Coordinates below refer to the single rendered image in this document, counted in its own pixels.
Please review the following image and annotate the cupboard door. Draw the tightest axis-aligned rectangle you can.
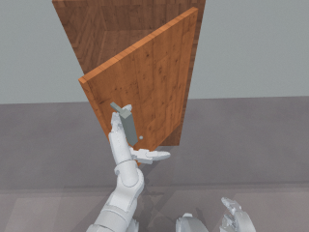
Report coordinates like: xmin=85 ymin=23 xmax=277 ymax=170
xmin=78 ymin=7 xmax=199 ymax=166

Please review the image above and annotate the handle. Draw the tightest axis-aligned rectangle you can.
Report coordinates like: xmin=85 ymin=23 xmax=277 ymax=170
xmin=110 ymin=102 xmax=138 ymax=146

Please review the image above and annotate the robot left thigh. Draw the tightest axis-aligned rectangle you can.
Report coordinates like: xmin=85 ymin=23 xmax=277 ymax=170
xmin=126 ymin=218 xmax=139 ymax=232

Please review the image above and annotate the robot right thigh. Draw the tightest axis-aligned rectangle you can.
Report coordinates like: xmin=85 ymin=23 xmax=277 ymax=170
xmin=176 ymin=217 xmax=209 ymax=232

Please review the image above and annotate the robot left hand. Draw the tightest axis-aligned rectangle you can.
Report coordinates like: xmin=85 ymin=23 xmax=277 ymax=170
xmin=108 ymin=104 xmax=171 ymax=165

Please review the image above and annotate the robot left forearm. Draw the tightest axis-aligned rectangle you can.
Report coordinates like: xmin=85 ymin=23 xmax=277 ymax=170
xmin=86 ymin=159 xmax=145 ymax=232

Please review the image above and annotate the robot thigh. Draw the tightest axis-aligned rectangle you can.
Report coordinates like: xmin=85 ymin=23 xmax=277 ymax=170
xmin=176 ymin=217 xmax=209 ymax=232
xmin=126 ymin=218 xmax=139 ymax=232

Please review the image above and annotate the robot right hand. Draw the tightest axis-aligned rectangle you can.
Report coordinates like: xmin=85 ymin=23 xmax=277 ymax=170
xmin=219 ymin=197 xmax=256 ymax=232

